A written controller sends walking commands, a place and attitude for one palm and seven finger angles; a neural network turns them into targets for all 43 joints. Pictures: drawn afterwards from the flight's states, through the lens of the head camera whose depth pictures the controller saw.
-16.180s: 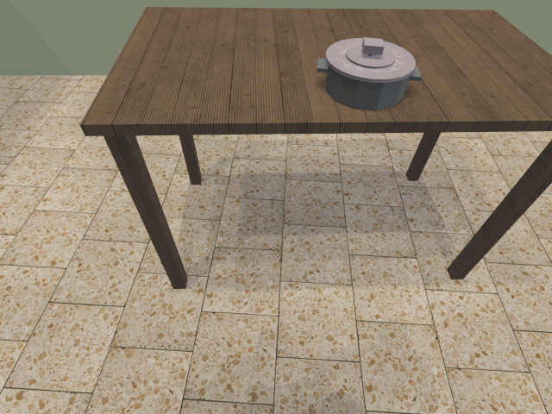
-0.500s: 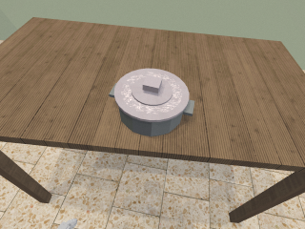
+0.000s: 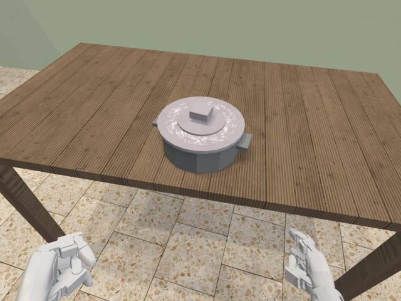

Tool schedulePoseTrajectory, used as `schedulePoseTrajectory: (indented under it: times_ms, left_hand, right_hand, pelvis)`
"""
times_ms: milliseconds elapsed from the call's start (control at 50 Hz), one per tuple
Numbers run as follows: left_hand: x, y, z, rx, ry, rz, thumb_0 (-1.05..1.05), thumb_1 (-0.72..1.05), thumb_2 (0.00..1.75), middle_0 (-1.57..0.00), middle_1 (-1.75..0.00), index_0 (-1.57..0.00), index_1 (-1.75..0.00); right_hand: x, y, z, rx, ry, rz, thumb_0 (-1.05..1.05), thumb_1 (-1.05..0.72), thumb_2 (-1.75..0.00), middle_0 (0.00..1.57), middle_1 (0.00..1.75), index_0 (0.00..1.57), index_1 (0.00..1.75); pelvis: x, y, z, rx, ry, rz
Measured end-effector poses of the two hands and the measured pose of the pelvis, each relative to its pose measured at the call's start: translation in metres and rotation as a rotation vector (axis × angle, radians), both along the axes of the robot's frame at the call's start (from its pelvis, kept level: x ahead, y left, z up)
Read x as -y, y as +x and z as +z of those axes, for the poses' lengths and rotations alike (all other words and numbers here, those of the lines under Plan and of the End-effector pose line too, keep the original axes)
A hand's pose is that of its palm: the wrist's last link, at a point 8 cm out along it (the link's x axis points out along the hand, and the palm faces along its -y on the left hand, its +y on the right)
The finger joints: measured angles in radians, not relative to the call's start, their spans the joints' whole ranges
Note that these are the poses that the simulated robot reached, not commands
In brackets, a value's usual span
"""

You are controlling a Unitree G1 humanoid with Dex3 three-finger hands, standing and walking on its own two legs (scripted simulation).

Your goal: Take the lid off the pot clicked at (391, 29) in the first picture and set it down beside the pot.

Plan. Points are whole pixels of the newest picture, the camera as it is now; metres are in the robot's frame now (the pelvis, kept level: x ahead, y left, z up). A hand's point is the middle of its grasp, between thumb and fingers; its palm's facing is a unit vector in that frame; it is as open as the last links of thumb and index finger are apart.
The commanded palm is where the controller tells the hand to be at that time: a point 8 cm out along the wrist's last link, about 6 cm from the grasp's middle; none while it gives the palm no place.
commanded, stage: raise the hand higher, near the body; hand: left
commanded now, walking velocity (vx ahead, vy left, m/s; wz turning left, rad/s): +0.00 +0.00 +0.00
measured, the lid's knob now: (201, 111) +0.48 +0.07 +0.15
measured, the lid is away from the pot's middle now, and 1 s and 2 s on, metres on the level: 0.00 0.00 0.00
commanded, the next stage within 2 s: reach forward and open the fingers in 0.88 s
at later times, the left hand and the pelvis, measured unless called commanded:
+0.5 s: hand (80, 232) +0.18 +0.22 +0.12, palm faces +0.28 -0.83 -0.48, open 3.1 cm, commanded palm +0.12 +0.26 +0.16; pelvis +0.02 -0.02 +0.00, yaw -2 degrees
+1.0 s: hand (79, 192) +0.20 +0.21 +0.19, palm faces +0.34 -0.83 -0.44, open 3.1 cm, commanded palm +0.16 +0.25 +0.21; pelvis +0.02 -0.01 +0.00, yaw -2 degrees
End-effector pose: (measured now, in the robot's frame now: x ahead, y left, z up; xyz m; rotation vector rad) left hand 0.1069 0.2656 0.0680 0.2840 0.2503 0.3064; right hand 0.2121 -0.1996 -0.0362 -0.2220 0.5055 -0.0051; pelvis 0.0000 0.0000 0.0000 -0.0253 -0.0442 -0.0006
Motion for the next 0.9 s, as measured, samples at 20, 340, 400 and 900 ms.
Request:
schedulePoseTrajectory:
  times_ms: [20, 340, 400, 900]
  left_hand:
    - [0.000, 0.000, 0.005, 0.010, 0.013, 0.001, 0.01, 0.90, 0.90, -1.17, -1.36, -1.18, -1.36]
    - [0.002, 0.024, 0.062, 0.099, 0.213, -0.032, 0.01, 0.89, 0.90, -1.30, -1.50, -1.30, -1.50]
    - [0.006, 0.029, 0.070, 0.124, 0.229, -0.043, 0.01, 0.89, 0.90, -1.30, -1.50, -1.30, -1.50]
    - [0.015, 0.052, 0.130, 0.418, 0.295, -0.092, 0.01, 0.89, 0.90, -1.30, -1.50, -1.31, -1.50]
  right_hand:
    - [0.000, -0.004, -0.005, -0.018, 0.007, -0.001, 0.01, -0.91, -0.90, 0.20, 0.30, 0.21, 0.30]
    - [0.039, -0.034, -0.040, -0.156, 0.038, -0.141, 0.01, -0.90, -0.90, 0.20, 0.30, 0.21, 0.30]
    - [0.048, -0.026, -0.036, -0.131, 0.031, -0.160, 0.02, -0.90, -0.90, 0.20, 0.30, 0.21, 0.30]
    - [0.024, 0.001, -0.027, -0.085, 0.062, -0.075, 0.01, -0.91, -0.90, 0.20, 0.30, 0.21, 0.30]
  pelvis:
    - [0.001, 0.001, 0.000, 0.003, 0.001, -0.001]
    - [0.017, 0.015, 0.003, 0.003, 0.016, -0.034]
    - [0.018, 0.019, 0.004, 0.001, 0.019, -0.037]
    - [0.016, 0.021, 0.004, 0.010, 0.019, -0.034]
